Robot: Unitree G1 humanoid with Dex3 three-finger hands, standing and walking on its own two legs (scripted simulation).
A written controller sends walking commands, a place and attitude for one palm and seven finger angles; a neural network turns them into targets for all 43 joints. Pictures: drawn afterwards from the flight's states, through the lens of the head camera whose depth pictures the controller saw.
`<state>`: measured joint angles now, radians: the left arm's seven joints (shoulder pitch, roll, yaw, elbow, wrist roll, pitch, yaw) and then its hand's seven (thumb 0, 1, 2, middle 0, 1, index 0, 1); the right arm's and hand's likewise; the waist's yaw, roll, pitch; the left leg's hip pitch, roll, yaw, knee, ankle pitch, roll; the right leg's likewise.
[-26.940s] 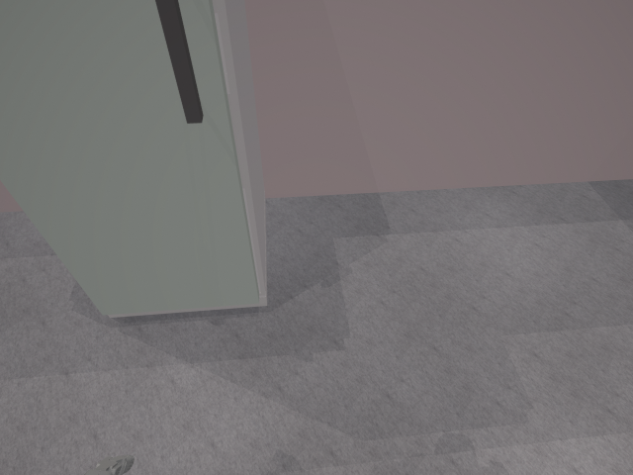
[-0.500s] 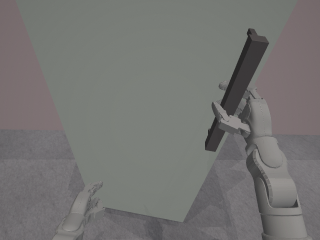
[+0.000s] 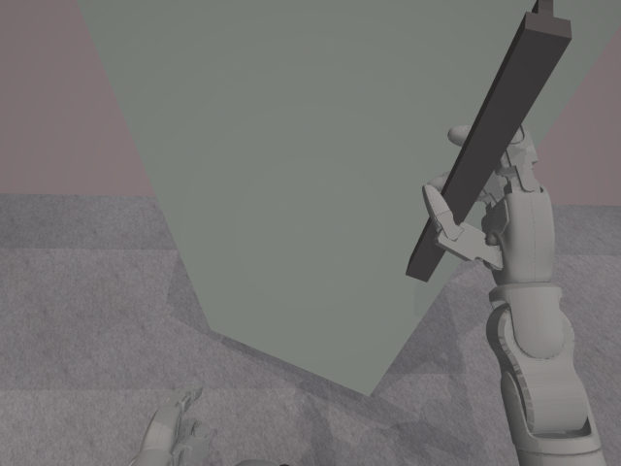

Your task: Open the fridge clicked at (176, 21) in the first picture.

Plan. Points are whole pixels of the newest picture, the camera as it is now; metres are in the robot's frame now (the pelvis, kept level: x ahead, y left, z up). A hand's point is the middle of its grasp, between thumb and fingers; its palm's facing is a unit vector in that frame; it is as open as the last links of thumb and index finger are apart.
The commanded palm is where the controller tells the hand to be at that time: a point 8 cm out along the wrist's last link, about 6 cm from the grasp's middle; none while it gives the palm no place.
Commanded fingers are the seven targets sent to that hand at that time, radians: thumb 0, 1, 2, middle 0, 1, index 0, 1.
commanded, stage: walk backward, drawing the door open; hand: right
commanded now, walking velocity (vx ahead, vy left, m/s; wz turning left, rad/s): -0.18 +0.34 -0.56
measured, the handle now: (465, 171) +0.37 -0.09 +0.22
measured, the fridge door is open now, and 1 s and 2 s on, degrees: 23 44 71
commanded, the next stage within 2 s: stop walking and hold the door back in 1.98 s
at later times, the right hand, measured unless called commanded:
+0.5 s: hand (408, 265) +0.27 -0.04 +0.20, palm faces +0.25 +0.95 -0.19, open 7.9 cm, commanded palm +0.23 -0.08 +0.21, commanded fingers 0.00 -0.90 -0.90 0.45 1.40 0.45 1.40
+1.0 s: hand (322, 325) +0.20 +0.03 +0.20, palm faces +0.74 +0.64 -0.21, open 7.3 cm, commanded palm +0.15 +0.02 +0.20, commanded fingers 0.00 -0.90 -0.90 0.45 1.40 0.45 1.40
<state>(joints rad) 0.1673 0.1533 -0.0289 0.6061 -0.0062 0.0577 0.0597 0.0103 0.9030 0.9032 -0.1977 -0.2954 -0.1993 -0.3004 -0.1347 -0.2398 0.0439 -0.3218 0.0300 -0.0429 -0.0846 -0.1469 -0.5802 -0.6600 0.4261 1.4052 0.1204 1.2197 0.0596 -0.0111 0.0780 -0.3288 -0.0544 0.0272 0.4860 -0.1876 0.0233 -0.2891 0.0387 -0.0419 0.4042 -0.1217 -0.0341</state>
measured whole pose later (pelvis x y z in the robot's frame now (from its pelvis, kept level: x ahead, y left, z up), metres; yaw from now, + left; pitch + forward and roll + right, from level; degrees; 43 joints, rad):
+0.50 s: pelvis +0.00 +0.16 -0.01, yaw -17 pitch +1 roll +3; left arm 0.10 0.15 0.02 0.64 -0.03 -0.09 0.04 0.01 0.90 0.90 -0.20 -0.30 -0.20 -0.30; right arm -0.14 -0.27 -0.05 -0.48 0.03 -0.04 -0.02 -0.18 -0.52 -0.78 0.50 1.41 0.14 1.24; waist 0.06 -0.01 0.16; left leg -0.28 0.01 0.04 0.58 -0.30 -0.04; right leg -0.44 -0.11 0.15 0.72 -0.34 0.06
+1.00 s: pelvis +0.07 +0.35 -0.01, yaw -39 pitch -1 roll +0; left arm 0.09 0.19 0.04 0.67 0.00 -0.09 0.09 0.01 0.90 0.90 -0.20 -0.30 -0.20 -0.30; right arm 0.01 -0.28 -0.23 -0.52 0.07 -0.07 -0.07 -0.13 -0.57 -0.87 0.46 1.41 0.16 1.31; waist 0.04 0.01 0.18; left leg -0.27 0.09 0.13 0.60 -0.30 0.00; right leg -0.51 -0.03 -0.07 1.14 -0.59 0.05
